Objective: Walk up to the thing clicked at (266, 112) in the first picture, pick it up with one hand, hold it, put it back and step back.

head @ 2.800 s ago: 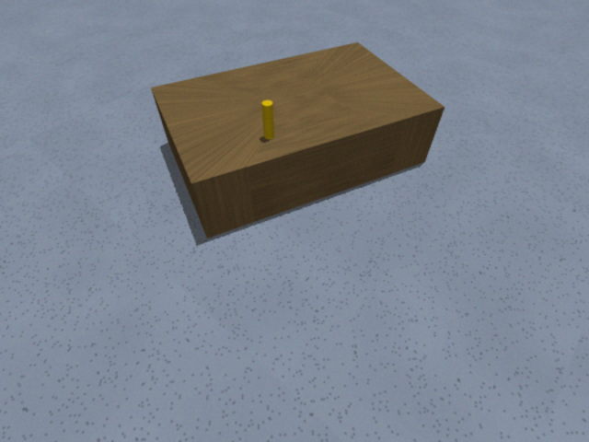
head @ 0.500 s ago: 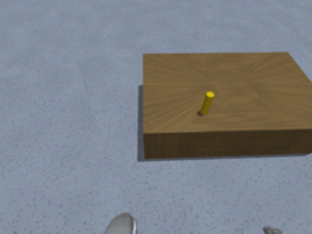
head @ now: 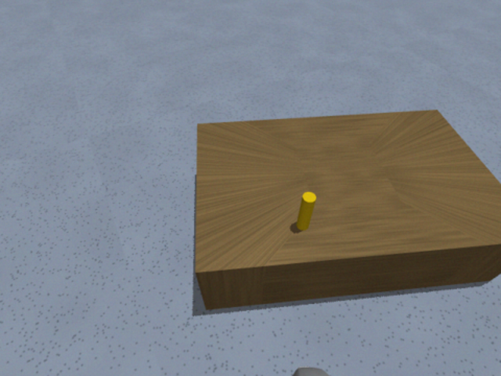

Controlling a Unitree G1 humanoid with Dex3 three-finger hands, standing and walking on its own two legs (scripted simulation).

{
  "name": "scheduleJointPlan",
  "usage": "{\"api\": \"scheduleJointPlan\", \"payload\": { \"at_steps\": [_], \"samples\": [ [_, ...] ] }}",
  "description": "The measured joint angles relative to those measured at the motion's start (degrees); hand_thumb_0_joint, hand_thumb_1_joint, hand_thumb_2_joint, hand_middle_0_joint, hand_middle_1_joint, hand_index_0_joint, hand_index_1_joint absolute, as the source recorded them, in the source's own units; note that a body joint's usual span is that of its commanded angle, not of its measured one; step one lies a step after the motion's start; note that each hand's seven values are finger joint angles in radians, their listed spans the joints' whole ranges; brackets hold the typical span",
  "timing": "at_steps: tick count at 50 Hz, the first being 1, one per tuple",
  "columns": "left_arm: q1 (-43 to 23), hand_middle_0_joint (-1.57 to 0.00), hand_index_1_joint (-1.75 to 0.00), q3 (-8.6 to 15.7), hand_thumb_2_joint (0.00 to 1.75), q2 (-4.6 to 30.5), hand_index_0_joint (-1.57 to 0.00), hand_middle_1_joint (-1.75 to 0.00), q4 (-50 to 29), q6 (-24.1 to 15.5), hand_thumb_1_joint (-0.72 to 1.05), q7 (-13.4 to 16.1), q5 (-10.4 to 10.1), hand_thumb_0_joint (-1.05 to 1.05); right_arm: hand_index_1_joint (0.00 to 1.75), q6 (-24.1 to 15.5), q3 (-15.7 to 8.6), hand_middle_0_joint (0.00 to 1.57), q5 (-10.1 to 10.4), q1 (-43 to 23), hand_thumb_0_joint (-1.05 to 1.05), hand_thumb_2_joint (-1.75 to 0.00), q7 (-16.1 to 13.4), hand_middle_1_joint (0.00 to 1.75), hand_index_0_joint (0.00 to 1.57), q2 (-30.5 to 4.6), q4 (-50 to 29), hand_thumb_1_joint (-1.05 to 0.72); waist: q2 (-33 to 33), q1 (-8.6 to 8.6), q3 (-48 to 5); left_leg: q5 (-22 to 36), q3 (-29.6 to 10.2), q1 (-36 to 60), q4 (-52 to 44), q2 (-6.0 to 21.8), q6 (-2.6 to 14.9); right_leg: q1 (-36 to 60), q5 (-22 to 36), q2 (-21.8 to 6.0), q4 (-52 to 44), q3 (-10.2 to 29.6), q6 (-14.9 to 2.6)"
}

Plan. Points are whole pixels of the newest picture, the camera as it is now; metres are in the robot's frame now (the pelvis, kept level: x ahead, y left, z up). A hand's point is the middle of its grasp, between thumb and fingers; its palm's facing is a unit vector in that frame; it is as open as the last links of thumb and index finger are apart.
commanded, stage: walk up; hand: right
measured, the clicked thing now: (305, 212) +0.64 -0.22 -0.35
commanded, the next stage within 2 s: none
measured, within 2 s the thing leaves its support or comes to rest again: neither
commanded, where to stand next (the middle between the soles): +0.18 +0.00 m, yaw +3 degrees
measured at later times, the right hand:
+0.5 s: hand (392, 339) +0.20 -0.27 -0.15, palm faces -0.16 +0.92 -0.37, open 7.4 cm
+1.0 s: hand (387, 351) +0.18 -0.25 -0.15, palm faces -0.10 +0.94 -0.33, open 7.4 cm
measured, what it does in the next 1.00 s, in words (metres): steps on the spot: left foot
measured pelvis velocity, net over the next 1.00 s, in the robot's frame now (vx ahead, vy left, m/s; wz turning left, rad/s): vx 0.08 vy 0.00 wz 0.06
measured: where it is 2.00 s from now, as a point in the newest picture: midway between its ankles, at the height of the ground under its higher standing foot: outside the picture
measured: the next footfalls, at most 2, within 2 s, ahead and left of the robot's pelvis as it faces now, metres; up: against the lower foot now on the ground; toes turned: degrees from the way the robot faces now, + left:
left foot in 0.46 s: +0.17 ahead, +0.12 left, +0.00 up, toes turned +3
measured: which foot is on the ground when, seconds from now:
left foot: down 0.00-0.02, up 0.04-0.44, down 0.46-1.00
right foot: down 0.00-1.00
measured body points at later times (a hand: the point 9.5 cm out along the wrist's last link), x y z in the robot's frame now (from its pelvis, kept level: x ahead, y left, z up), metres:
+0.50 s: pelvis +0.08 -0.02 -0.01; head +0.13 -0.01 +0.44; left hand +0.11 +0.30 -0.12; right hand +0.21 -0.32 -0.12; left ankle +0.15 +0.09 -0.72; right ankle +0.09 -0.15 -0.72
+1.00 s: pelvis +0.08 +0.00 +0.01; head +0.09 -0.01 +0.45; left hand +0.10 +0.32 -0.11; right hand +0.18 -0.30 -0.12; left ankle +0.13 +0.11 -0.72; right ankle +0.08 -0.15 -0.72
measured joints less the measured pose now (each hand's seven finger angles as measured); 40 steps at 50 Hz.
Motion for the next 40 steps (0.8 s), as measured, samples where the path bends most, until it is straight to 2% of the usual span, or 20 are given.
{"api": "scheduleJointPlan", "payload": {
  "at_steps": [2, 3, 5, 8, 15, 19, 22, 24, 25, 27, 29, 32, 35, 37, 38, 40],
  "samples": [
    [-0.3, -0.2, -0.3, 0.1, 0.9, -1.0, -0.2, -0.29, 0.4, -1.3, 0.91, 0.7, 0.3, 0.01, 0.3, 1.1, -0.7, 0.21, -0.1, 0.0, 0.01, -0.9, -0.5, 0.3, 0.2, -1.3, 0.9, -0.9, 3.7, 0.07, 0.4, -4.3, -2.6, -2.1, 7.7, 2.1, 2.08, 1.0, -0.3, 2.2, 2.0, -2.2, 1.33],
    [-0.2, -0.2, -0.3, -0.1, 0.9, -1.4, -0.2, -0.29, 0.2, -1.8, 0.91, 1.1, 0.5, 0.01, 0.3, 1.7, -0.8, 0.21, 0.0, 0.0, 0.01, -0.9, -0.9, 0.3, 0.2, -1.3, 1.7, -0.9, 4.5, 0.38, 0.3, -5.7, -4.3, -4.2, 13.6, 1.1, 2.24, 1.1, -1.8, 2.4, 3.3, -2.9, 1.43],
    [0.2, -0.2, -0.3, -0.7, 0.9, -2.2, -0.2, -0.29, -0.2, -2.2, 0.91, 1.5, 0.3, 0.01, 0.3, 2.7, -0.5, 0.2, 0.1, -0.5, 0.01, -0.9, -1.2, 0.3, 0.2, -1.1, 3.2, -0.91, 4.5, 1.84, 0.0, -6.3, -4.6, -8.0, 23.0, -2.1, 2.0, 2.2, -3.1, 2.1, 3.3, -2.7, 1.01],
    [1.3, -0.2, -0.3, -1.8, 0.9, -3.7, -0.2, -0.29, 0.1, -2.6, 0.9, 2.1, -0.4, 0.01, 0.3, 2.6, -0.1, 0.2, 0.9, -1.7, 0.01, -0.9, -0.8, 0.3, 0.2, -1.0, 3.9, -0.91, 5.6, 2.88, 0.2, -2.7, -4.4, -12.6, 27.3, -4.0, 1.7, 5.9, -2.0, 2.5, -1.6, -3.1, 0.63],
    [2.5, -0.21, -0.3, -3.1, 0.9, -3.7, -0.21, -0.3, 0.5, -3.0, 0.9, 4.0, -0.5, 0.01, 0.3, 3.7, 0.1, 0.2, 0.5, -4.7, 0.01, -0.9, -0.1, 0.3, 0.2, 1.2, 2.7, -0.91, 5.8, 3.25, 2.7, 3.0, -6.4, -16.6, 16.9, -4.2, 0.54, 10.6, -1.8, 3.8, -6.4, -4.9, -0.35],
    [0.7, -0.21, -0.3, -3.6, 0.9, -3.4, -0.21, -0.3, 0.1, -2.4, 0.9, 4.8, -0.5, 0.01, 0.3, 4.6, 0.3, 0.2, 0.3, -6.8, 0.01, -0.9, -0.2, 0.3, 0.2, 2.4, 3.0, -0.91, 5.2, 3.34, 4.5, 5.8, -4.9, -14.3, 8.9, -3.6, 0.87, 10.4, -4.1, 3.9, -3.7, -6.1, -0.02],
    [-0.9, -0.21, -0.3, -4.0, 0.9, -3.1, -0.21, -0.3, -0.3, -1.7, 0.9, 5.2, -0.9, 0.01, 0.3, 4.9, 0.5, 0.2, 0.1, -8.0, 0.01, -0.9, -0.2, 0.3, 0.2, 2.9, 3.2, -0.91, 4.1, 3.12, 4.8, 8.3, -2.7, -10.3, 3.1, -3.8, 1.72, 8.7, -7.2, 3.1, 1.0, -7.0, 0.62],
    [-2.9, -0.21, -0.3, -4.1, 0.9, -2.5, -0.21, -0.3, 0.0, -1.0, 0.9, 5.6, -1.2, 0.01, 0.3, 4.7, 0.4, 0.2, -0.4, -9.3, 0.01, -0.9, -0.4, 0.3, 0.2, 3.8, 3.5, -0.91, 1.6, 2.76, 5.6, 8.0, -2.0, -9.3, 2.0, -5.6, 1.65, 6.9, -9.3, 1.0, 5.5, -6.7, 0.81],
    [-4.0, -0.21, -0.3, -4.1, 0.9, -2.5, -0.21, -0.3, 0.0, -0.6, 0.9, 5.8, -1.5, 0.01, 0.3, 4.7, 0.5, 0.2, -0.6, -10.0, 0.01, -0.9, -0.4, 0.3, 0.2, 4.1, 3.2, -0.91, 0.8, 2.89, 6.2, 7.6, -1.6, -9.6, 2.7, -6.0, 1.78, 5.6, -9.8, 0.9, 8.3, -5.3, 0.26],
    [-5.4, -0.21, -0.3, -4.3, 0.9, -3.0, -0.21, -0.3, 0.3, 0.1, 0.9, 6.3, -1.8, 0.01, 0.3, 4.4, 0.8, 0.21, -0.3, -11.1, 0.01, -0.9, -0.4, 0.3, 0.2, 4.0, 2.7, -0.91, 0.9, 2.6, 6.7, 7.3, -1.9, -10.0, 3.7, -5.7, 2.36, 3.5, -16.2, 2.7, 13.8, -3.4, -0.49],
    [-6.1, -0.21, -0.3, -4.6, 0.9, -3.3, -0.2, -0.3, 1.0, 0.5, 0.9, 6.3, -1.7, 0.01, 0.3, 4.7, 0.9, 0.21, -0.2, -12.0, 0.01, -0.9, -0.6, 0.3, 0.2, 4.2, 2.3, -0.91, 1.0, 2.2, 6.1, 7.7, -1.9, -10.0, 3.0, -5.4, 2.68, 2.4, -19.5, 3.7, 16.0, -2.4, -0.91],
    [-6.1, -0.21, -0.3, -4.6, 0.9, -3.4, -0.2, -0.3, 2.1, 0.4, 0.9, 6.0, -1.5, 0.01, 0.3, 5.0, 1.2, 0.21, -0.4, -13.2, 0.0, -0.9, -0.6, 0.3, 0.2, 4.1, 1.8, -0.9, 1.0, 1.62, 4.4, 8.4, -1.5, -10.6, 2.1, -5.5, 2.7, 2.5, -17.6, 3.7, 13.3, -1.7, -1.1],
    [-5.4, -0.21, -0.3, -4.3, 0.9, -3.3, -0.21, -0.3, 3.6, -0.1, 0.9, 6.1, -0.9, 0.01, 0.3, 5.5, 1.2, 0.21, -0.6, -14.2, 0.0, -0.9, -0.4, 0.3, 0.2, 3.6, 1.6, -0.9, 1.7, 1.33, 3.2, 8.3, -1.0, -11.6, 2.8, -5.3, 2.68, 5.2, -14.0, 4.2, 6.0, -1.6, -0.83],
    [-5.1, -0.21, -0.3, -4.1, 0.9, -3.9, -0.21, -0.3, 5.1, -0.6, 0.9, 6.4, -0.3, 0.01, 0.3, 6.1, 0.9, 0.21, -0.4, -14.6, 0.0, -0.9, -0.3, 0.3, 0.2, 2.9, 2.0, -0.9, 4.0, 1.17, 3.2, 7.6, -1.7, -11.7, 4.2, -4.1, 2.44, 7.1, -7.5, 5.6, 2.1, -2.2, 0.4],
    [-4.6, -0.21, -0.3, -4.0, 0.9, -4.3, -0.2, -0.3, 5.7, -0.8, 0.9, 6.4, 0.2, 0.01, 0.3, 6.4, 0.8, 0.21, -0.3, -14.4, 0.0, -0.9, -0.4, 0.3, 0.2, 2.8, 2.5, -0.9, 5.2, 1.14, 2.8, 7.0, -2.4, -11.6, 4.6, -3.4, 2.29, 8.0, -6.6, 6.3, 0.9, -2.8, 0.8],
    [-2.9, -0.21, -0.3, -3.9, 0.9, -3.8, -0.21, -0.3, 6.3, -1.1, 0.9, 6.2, 1.0, 0.01, 0.3, 6.9, 0.9, 0.21, -0.3, -13.5, 0.0, -0.9, -0.3, 0.3, 0.2, 3.4, 3.9, -0.91, 4.6, 2.1, 0.8, 0.6, -2.7, -11.7, 6.1, -4.4, 1.78, 8.1, -6.7, 5.9, 0.2, -2.1, 0.49]
  ]
}}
